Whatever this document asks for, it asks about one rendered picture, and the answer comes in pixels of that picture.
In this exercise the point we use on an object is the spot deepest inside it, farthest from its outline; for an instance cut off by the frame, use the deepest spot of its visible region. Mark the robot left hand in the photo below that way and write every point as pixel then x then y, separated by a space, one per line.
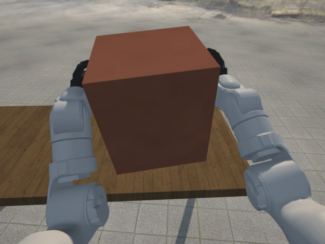
pixel 78 74

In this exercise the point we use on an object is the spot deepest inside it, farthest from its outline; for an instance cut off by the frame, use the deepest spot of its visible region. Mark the right robot forearm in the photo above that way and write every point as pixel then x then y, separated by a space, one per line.
pixel 256 137

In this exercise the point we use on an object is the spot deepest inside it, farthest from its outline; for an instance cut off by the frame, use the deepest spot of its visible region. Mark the robot left upper arm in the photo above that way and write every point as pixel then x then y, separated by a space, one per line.
pixel 74 213

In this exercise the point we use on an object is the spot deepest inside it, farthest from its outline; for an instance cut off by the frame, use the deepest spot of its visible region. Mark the robot right upper arm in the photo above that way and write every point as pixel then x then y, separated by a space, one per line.
pixel 280 188

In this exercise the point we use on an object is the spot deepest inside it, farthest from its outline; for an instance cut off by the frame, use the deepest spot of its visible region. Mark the carton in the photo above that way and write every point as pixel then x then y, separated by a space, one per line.
pixel 152 94

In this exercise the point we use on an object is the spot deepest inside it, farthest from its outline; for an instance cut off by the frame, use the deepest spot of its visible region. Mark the table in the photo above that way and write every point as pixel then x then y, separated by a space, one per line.
pixel 26 152

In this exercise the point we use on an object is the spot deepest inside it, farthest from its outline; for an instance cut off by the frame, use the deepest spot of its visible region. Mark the left robot forearm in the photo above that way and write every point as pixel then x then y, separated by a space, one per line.
pixel 71 138

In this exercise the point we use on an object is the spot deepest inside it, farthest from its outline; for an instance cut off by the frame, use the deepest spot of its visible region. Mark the robot right hand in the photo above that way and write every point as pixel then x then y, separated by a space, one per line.
pixel 218 58

